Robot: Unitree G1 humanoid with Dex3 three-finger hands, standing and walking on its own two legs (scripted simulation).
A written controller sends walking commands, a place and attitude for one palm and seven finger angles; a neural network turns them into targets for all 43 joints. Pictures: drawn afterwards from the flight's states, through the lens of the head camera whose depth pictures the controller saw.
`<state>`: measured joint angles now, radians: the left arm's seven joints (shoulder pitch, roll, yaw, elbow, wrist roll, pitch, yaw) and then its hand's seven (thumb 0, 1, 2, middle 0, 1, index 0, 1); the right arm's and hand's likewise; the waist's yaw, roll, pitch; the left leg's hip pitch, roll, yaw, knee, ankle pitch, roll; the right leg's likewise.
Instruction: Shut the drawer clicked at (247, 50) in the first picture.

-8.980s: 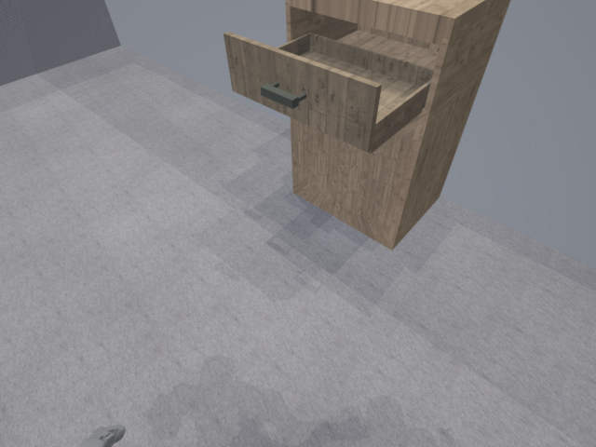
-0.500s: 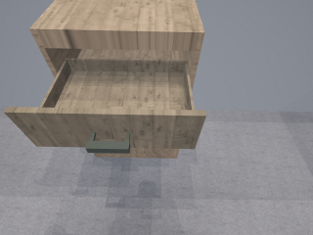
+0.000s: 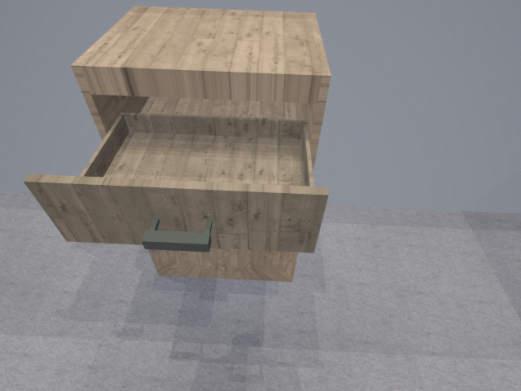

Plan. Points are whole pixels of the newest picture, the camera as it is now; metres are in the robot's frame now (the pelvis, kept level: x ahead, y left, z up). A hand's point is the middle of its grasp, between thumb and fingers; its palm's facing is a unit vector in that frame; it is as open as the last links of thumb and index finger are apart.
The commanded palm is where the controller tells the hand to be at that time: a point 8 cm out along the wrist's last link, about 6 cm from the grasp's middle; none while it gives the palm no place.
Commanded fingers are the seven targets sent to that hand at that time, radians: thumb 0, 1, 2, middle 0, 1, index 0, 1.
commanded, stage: come to a stop and stand still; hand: left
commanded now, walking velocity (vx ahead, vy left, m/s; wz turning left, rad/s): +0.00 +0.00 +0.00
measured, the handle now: (179, 232) +0.39 +0.18 +0.00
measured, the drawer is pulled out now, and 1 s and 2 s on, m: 0.30 0.30 0.30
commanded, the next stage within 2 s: look again from close up in 0.10 s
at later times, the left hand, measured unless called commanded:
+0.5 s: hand out of the picture -0.02 +0.18 -0.18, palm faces +0.02 -0.99 -0.15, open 7.4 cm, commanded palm none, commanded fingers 0.00 0.90 0.90 -0.20 -0.30 -0.20 -0.30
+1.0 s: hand out of the picture -0.03 +0.20 -0.18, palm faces -0.01 -0.99 -0.16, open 7.4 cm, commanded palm none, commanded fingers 0.00 0.90 0.90 -0.20 -0.30 -0.20 -0.30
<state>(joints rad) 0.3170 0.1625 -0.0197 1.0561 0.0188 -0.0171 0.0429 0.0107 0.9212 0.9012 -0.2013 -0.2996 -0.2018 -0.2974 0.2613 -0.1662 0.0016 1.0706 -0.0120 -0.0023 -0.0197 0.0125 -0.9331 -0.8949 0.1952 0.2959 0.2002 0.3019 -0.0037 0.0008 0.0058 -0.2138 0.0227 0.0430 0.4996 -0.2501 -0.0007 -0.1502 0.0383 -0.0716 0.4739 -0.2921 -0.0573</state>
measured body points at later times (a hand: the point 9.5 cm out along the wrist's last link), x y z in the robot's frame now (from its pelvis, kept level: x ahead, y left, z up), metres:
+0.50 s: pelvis +0.00 +0.02 +0.00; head +0.00 +0.03 +0.45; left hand -0.02 +0.23 -0.16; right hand -0.01 -0.19 -0.15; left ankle +0.01 +0.12 -0.74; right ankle -0.02 -0.08 -0.74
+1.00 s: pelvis +0.01 +0.04 +0.00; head +0.01 +0.05 +0.45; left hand -0.03 +0.26 -0.16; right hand -0.02 -0.17 -0.16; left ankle +0.01 +0.12 -0.74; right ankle -0.02 -0.08 -0.74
